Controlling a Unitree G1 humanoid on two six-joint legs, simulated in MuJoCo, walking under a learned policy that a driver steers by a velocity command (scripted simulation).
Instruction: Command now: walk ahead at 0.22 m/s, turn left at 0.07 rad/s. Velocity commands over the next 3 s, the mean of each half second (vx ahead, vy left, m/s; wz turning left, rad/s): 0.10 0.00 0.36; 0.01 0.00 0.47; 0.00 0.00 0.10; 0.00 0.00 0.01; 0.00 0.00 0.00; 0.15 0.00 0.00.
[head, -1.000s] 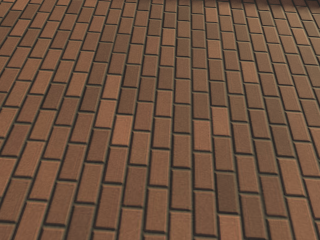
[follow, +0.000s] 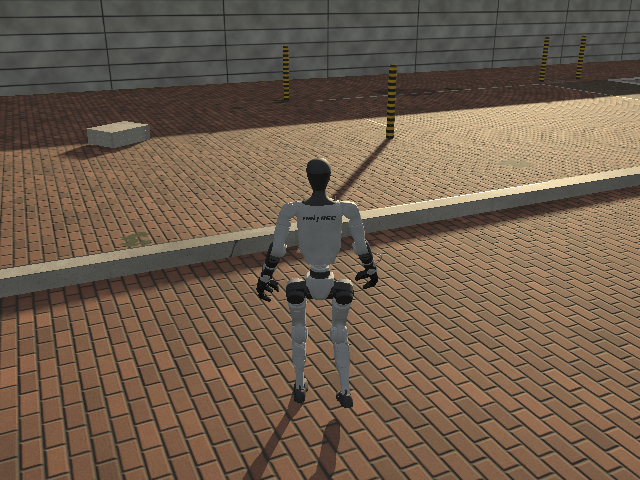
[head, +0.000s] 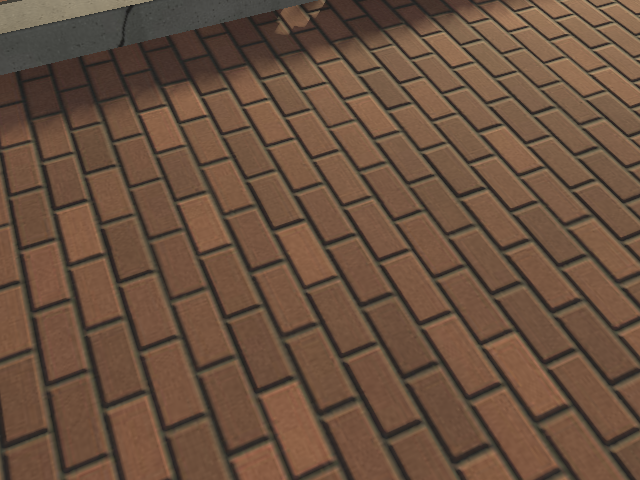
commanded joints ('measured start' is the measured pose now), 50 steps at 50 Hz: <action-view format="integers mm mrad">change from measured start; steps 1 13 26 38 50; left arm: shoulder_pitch -18 -107 -155 -217 -170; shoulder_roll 85 68 137 133 85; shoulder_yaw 25 27 53 57 35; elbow -98 -122 -115 -123 -74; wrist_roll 17 -5 14 -1 -5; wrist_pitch -8 1 18 18 28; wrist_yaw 6 7 23 17 6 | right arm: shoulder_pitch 12 10 27 99 9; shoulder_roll -92 -176 -100 -244 -171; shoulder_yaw -12 -59 -45 -82 -41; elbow -40 -52 -131 -174 -153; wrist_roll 1 38 28 -15 -5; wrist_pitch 11 110 148 103 118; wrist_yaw -4 -57 -38 -27 -54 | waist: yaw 13 26 13 -52 -36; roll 97 166 -143 167 175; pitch -108 -112 -118 -134 -104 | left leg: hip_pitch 225 100 -145 340 204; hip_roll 248 157 77 348 239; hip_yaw -291 -384 7 -367 -280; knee -135 -104 435 -137 -155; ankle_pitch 623 82 -250 431 136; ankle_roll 201 131 -137 271 209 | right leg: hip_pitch -142 163 293 -298 -26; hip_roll -110 -27 -336 -105 -105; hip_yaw -7 -36 -17 -41 -64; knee -117 -751 -836 24 -392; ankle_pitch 46 352 739 -70 146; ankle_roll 21 6 -248 36 57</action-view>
